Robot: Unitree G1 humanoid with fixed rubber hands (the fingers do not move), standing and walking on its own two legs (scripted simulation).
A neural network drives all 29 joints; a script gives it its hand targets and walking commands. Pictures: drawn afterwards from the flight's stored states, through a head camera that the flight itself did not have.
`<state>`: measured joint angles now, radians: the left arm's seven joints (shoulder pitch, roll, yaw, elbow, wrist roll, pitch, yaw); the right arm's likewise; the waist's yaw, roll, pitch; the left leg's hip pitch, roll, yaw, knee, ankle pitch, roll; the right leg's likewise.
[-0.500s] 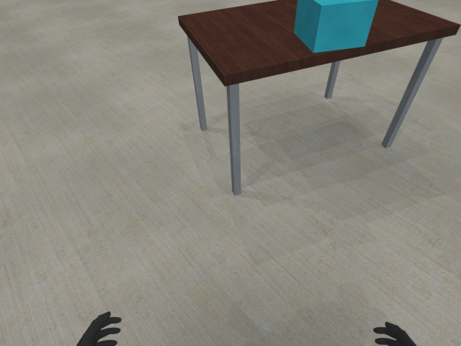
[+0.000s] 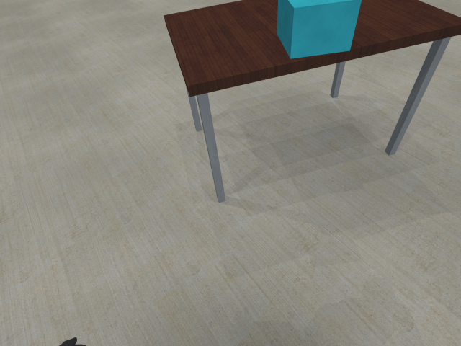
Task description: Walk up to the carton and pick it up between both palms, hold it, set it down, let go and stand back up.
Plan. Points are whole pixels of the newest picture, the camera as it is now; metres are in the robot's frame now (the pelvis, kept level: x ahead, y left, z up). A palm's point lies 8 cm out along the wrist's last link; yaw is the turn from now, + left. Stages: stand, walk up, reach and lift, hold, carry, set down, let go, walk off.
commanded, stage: walk up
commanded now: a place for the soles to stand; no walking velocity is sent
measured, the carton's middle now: (313, 18) +1.20 -0.28 +0.06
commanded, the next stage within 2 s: none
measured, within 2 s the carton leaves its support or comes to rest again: neither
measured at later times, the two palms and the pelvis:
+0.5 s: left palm out of the picture +0.16 +0.07 -0.07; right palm out of the picture +0.16 -0.58 -0.12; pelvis +0.09 -0.24 -0.02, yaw +1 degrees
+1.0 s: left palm (310, 222) +0.41 -0.14 -0.10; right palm out of the picture +0.30 -0.77 -0.13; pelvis +0.26 -0.44 -0.04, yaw +2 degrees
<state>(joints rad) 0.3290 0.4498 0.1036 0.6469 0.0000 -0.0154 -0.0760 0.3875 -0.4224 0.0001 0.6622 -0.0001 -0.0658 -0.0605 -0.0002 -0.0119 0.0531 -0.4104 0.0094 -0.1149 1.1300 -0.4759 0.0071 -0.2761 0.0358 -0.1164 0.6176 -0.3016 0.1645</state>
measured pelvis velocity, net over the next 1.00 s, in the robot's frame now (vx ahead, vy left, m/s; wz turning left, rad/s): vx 0.26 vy -0.44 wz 0.04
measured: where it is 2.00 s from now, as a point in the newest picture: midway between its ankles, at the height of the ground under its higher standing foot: (335, 306)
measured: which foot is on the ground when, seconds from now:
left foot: up 0.00-0.08, down 0.10-0.30, up 0.32-0.64, down 0.66-0.94, up 0.96-1.00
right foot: down 0.00-0.06, up 0.08-0.28, down 0.30-0.64, up 0.66-0.90, down 0.92-1.00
